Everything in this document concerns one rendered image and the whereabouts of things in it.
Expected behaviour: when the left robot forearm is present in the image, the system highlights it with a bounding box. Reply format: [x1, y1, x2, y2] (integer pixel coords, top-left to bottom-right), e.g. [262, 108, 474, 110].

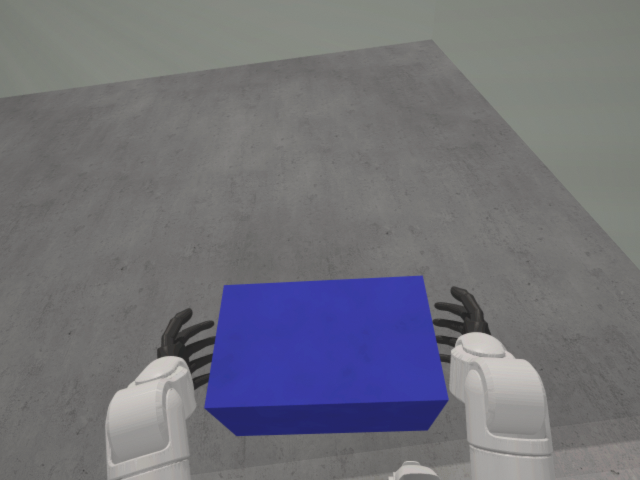
[105, 356, 196, 480]

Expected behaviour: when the carton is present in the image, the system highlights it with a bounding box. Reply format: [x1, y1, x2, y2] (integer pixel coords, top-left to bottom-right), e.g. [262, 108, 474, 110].
[204, 276, 449, 436]

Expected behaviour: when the robot left hand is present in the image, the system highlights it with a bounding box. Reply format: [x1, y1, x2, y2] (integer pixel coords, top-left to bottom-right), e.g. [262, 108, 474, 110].
[157, 308, 216, 390]

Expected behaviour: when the robot right hand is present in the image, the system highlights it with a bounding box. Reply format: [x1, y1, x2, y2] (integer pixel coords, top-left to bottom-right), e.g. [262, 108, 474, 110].
[433, 286, 491, 363]

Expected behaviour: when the right robot forearm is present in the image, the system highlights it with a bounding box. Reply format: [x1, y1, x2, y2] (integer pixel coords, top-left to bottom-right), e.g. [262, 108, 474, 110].
[449, 332, 556, 480]

